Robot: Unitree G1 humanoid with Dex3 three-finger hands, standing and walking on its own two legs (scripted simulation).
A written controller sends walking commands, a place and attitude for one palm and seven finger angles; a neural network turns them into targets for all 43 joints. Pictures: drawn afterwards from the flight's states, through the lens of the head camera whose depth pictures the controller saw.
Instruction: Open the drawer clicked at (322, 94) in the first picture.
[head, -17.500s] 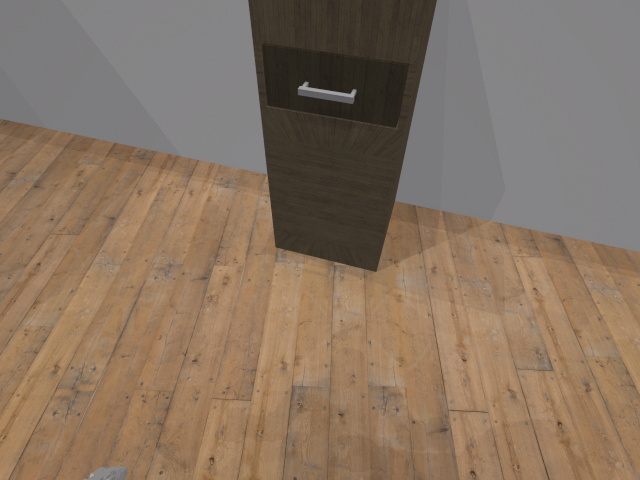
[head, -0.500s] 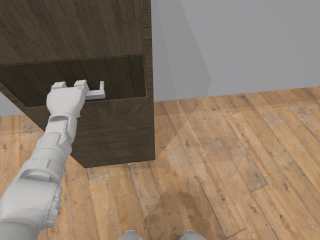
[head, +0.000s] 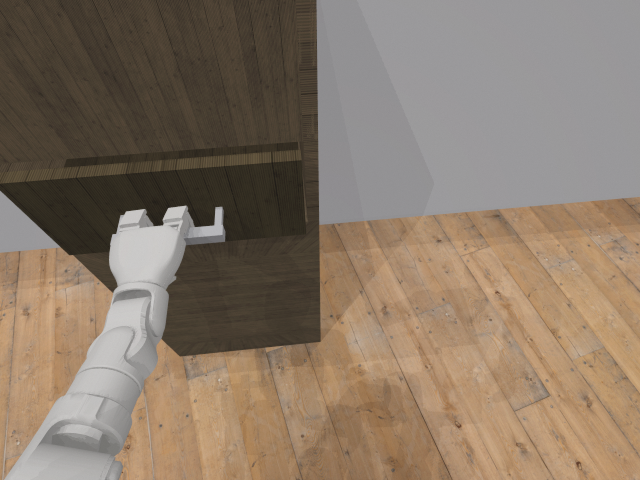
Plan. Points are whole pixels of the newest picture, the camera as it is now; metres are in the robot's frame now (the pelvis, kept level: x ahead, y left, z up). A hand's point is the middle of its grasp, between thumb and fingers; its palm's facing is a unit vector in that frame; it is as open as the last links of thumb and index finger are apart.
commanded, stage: pull the drawer open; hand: left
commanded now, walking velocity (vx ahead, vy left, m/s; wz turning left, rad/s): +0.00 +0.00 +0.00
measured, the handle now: (170, 227) +0.45 +0.22 +0.01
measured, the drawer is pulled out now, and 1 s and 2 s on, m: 0.03 0.10 0.25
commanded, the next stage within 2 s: none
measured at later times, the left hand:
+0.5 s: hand (163, 275) +0.39 +0.22 -0.01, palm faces -0.07 -0.04 -1.00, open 5.6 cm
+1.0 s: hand (158, 318) +0.32 +0.22 -0.02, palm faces -0.02 -0.04 -1.00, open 5.5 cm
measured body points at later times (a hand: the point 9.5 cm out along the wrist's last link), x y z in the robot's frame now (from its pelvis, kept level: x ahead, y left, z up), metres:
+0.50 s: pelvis -0.02 -0.01 -0.01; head +0.06 -0.02 +0.44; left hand +0.38 +0.22 +0.04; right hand +0.03 -0.28 -0.14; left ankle -0.05 +0.09 -0.70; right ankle -0.05 -0.13 -0.70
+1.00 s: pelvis -0.02 -0.01 +0.00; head +0.04 -0.02 +0.45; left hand +0.32 +0.22 +0.04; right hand +0.15 -0.26 -0.12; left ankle -0.05 +0.09 -0.70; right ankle -0.05 -0.13 -0.70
